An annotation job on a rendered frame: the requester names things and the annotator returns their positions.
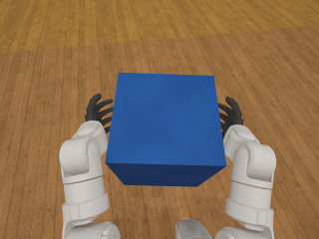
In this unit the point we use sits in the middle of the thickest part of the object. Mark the carton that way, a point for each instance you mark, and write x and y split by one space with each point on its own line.
165 130

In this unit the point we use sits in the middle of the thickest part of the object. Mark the robot left forearm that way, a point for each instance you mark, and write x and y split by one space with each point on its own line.
81 168

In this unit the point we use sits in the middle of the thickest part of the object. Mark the robot right hand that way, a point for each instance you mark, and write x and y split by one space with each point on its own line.
234 115

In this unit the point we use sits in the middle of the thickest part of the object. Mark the robot right thigh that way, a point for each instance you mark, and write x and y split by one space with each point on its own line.
190 229

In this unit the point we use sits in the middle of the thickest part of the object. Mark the left robot upper arm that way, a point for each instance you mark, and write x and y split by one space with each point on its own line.
99 230

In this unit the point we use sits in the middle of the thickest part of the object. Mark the right robot upper arm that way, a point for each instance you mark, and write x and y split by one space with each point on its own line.
239 233

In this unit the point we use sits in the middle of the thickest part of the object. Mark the robot left hand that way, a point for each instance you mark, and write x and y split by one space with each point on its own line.
93 111

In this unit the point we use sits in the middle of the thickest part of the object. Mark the robot right forearm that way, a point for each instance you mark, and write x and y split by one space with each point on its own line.
252 175

